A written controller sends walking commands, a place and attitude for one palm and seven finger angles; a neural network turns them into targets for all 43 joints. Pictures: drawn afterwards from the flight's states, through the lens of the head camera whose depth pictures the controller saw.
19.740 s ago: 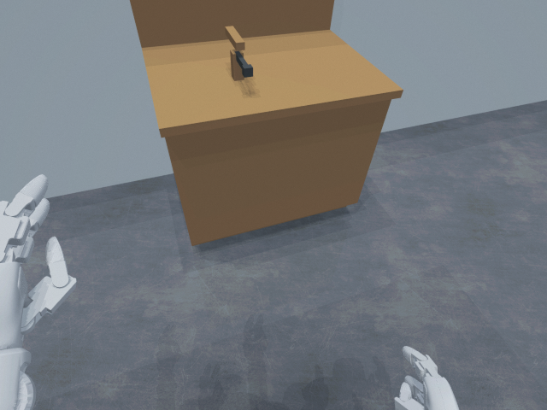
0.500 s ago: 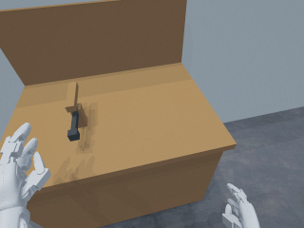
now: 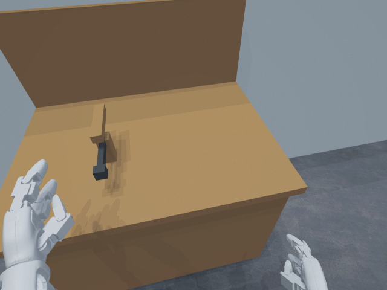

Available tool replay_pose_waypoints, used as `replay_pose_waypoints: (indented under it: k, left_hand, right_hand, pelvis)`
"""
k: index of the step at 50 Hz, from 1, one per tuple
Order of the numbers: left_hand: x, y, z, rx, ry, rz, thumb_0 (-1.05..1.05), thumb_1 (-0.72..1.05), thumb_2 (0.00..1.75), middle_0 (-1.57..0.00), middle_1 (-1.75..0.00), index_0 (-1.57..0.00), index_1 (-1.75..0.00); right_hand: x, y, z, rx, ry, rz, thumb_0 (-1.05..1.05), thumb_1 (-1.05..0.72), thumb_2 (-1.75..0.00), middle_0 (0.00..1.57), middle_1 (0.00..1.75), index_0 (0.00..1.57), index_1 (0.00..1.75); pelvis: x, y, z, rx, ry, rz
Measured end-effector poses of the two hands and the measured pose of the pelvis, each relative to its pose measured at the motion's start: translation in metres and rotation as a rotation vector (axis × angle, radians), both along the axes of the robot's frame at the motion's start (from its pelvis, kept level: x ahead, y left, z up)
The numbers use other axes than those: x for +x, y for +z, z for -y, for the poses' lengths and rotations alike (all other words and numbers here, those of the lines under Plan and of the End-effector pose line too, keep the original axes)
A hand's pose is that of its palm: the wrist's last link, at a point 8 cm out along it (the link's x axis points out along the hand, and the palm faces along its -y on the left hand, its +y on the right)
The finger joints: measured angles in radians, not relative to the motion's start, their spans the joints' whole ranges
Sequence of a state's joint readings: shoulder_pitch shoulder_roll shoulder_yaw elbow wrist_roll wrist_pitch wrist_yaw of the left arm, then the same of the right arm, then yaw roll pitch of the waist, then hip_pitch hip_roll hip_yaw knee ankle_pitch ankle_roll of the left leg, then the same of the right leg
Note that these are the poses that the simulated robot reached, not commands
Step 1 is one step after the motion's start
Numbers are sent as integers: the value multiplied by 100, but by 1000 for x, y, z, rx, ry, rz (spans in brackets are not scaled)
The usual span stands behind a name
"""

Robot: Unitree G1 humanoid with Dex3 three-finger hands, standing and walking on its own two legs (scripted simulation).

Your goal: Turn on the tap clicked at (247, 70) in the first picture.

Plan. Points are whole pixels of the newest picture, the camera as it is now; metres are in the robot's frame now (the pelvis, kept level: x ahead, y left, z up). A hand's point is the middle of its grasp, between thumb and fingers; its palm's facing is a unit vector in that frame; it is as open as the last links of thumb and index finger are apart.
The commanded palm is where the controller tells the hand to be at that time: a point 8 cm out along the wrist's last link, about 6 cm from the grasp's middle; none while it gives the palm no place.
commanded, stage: turn the palm inward beside the body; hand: left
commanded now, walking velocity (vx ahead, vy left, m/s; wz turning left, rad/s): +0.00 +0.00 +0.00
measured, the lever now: (100, 172) +0.36 +0.29 +0.02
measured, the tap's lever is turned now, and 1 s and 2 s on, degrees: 0 0 0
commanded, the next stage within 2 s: reach beside the lever's end, fingers flat in 0.36 s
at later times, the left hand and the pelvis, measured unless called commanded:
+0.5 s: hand (80, 220) +0.18 +0.21 +0.13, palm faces +0.51 -0.85 -0.12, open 7.4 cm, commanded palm +0.13 +0.26 +0.14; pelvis +0.00 -0.02 +0.00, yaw +0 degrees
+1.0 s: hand (80, 209) +0.22 +0.24 +0.10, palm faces +0.54 -0.84 -0.11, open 7.4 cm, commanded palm +0.17 +0.28 +0.11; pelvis +0.00 -0.02 +0.00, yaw +0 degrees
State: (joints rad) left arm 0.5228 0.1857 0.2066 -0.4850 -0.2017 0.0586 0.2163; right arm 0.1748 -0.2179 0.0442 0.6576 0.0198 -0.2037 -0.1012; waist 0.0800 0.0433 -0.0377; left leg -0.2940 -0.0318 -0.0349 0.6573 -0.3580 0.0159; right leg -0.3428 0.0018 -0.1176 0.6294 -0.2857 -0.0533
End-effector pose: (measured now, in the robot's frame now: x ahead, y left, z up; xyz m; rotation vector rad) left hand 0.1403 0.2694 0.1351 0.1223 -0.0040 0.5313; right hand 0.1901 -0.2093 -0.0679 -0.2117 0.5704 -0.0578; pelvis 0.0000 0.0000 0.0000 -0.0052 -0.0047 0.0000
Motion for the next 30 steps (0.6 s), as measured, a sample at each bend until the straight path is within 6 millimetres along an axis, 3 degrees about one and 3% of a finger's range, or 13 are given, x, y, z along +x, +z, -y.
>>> replay_pose_waypoints:
  k: [30]
  left_hand:
    - [1,-4,20,-1,20,-15,1,89,89,-20,-30,-20,-30]
  right_hand:
    - [-3,-4,27,3,-16,-24,1,-90,-90,20,30,20,30]
  pelvis:
    - [-3,2,22,6,4,12]
